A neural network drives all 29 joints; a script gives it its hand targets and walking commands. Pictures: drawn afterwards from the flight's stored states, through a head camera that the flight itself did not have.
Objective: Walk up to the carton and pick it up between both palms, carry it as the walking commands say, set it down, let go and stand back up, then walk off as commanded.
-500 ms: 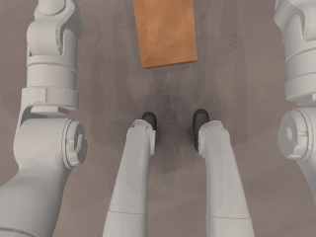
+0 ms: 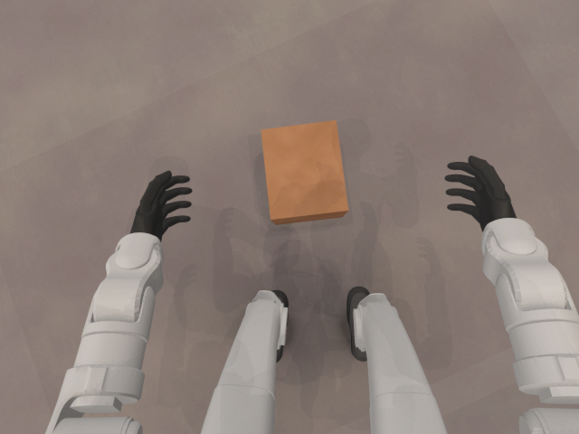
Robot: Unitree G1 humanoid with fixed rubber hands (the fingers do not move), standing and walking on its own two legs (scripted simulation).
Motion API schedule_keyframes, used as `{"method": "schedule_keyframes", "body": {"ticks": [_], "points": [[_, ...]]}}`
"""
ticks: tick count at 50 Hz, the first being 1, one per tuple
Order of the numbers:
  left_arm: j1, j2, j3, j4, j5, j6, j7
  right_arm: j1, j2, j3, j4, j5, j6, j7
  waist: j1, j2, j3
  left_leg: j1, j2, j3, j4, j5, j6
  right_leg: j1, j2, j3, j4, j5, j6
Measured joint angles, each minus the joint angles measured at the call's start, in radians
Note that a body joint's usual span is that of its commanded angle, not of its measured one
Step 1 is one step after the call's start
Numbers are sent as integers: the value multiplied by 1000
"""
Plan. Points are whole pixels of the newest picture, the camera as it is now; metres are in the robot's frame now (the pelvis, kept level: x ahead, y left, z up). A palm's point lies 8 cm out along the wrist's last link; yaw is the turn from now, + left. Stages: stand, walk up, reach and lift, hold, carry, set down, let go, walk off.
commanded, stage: let go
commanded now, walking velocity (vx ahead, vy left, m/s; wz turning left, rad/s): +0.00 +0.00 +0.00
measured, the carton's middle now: (304, 175) +0.54 +0.03 -0.62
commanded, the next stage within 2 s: stand in 0.94 s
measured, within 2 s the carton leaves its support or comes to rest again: neither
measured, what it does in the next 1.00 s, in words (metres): rises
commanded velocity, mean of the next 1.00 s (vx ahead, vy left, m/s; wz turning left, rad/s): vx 0.00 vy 0.00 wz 0.00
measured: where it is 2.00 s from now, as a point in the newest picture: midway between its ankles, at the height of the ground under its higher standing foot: (316, 337)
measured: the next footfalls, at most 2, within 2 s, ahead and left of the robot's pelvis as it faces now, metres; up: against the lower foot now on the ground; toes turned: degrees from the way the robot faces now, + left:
none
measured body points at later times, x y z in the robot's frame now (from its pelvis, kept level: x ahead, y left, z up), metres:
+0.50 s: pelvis +0.07 +0.00 +0.06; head +0.15 +0.00 +0.50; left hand +0.23 +0.24 -0.03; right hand +0.26 -0.25 -0.03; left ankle +0.07 +0.12 -0.67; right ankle +0.08 -0.14 -0.67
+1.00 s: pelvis +0.08 +0.00 +0.07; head +0.10 +0.00 +0.52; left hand +0.23 +0.24 -0.02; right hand +0.25 -0.25 -0.02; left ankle +0.07 +0.12 -0.67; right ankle +0.08 -0.14 -0.67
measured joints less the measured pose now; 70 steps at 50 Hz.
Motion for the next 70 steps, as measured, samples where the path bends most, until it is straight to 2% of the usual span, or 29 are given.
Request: {"method": "schedule_keyframes", "body": {"ticks": [4, 8, 18, 27, 36, 47, 55, 70], "points": [[138, -45, 0, 45, 24, -68, -28, 127, 33, 0, 100, -19, -77, 34, 0, 0, -186, 41, 0, -1, -68, 14, 3, 43, -3, 0, -70, 14, 0], [218, -65, -11, 97, 44, -123, -57, 218, 49, 0, 163, -41, -133, 63, 0, 0, -245, 140, 1, -4, -141, 28, 5, 143, -5, 0, -142, 24, -2], [498, -74, -24, 107, 72, -228, -74, 502, 76, 0, 164, -60, -247, 95, 0, 0, -255, 388, 8, -6, -293, 34, 5, 388, -5, 0, -287, 29, -9], [683, -74, -59, 90, 72, -280, -79, 714, 76, 16, 104, -60, -306, 103, 0, 0, -267, 585, 15, -6, -405, 38, 5, 584, -5, 0, -399, 33, -13], [682, -74, -69, 90, 72, -251, -94, 741, 76, 18, 104, -60, -285, 119, 0, 0, -266, 685, 16, -6, -440, 40, 5, 685, -5, 0, -435, 35, -15], [670, -74, -70, 90, 72, -178, -97, 720, 76, 25, 103, -60, -251, 119, 0, 0, -265, 718, 16, -6, -441, 40, 6, 719, -5, 0, -439, 37, -15], [699, -31, -70, 232, 92, -265, -56, 751, 76, 26, 245, -82, -307, 78, 0, -3, -367, 719, 16, -6, -441, 29, 6, 717, -5, 0, -434, 23, -15], [762, 1, -70, 294, 97, -332, -41, 795, 76, 26, 314, -83, -353, 62, 0, -3, -452, 719, 16, -6, -441, 27, 6, 715, -5, 0, -429, 19, -17]]}}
